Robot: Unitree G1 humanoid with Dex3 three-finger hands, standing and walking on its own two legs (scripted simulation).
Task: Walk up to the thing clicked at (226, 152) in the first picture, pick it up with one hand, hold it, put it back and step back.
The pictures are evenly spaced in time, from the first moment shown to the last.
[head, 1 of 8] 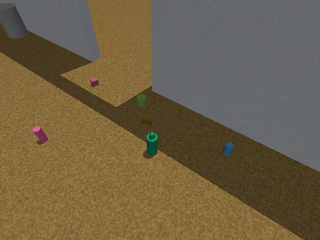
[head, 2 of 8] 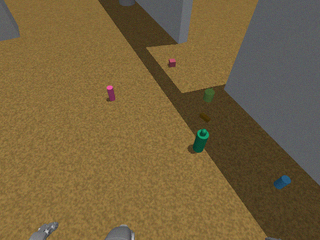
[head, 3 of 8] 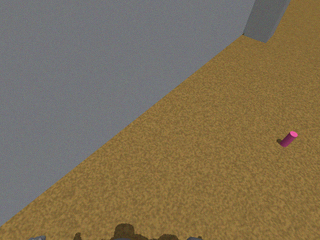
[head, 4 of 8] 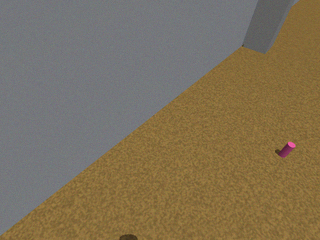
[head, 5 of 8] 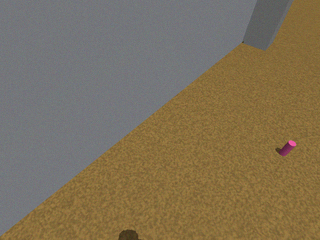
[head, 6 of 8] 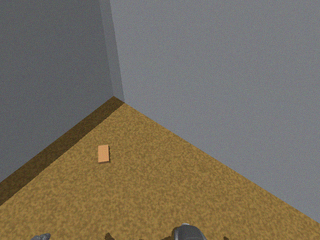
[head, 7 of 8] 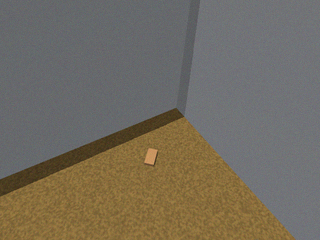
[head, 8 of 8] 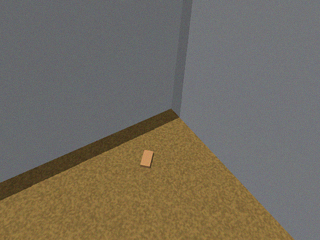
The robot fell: no
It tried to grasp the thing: no
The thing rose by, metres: 0.00
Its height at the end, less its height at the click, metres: +0.00
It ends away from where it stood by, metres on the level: 0.00
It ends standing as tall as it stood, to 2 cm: yes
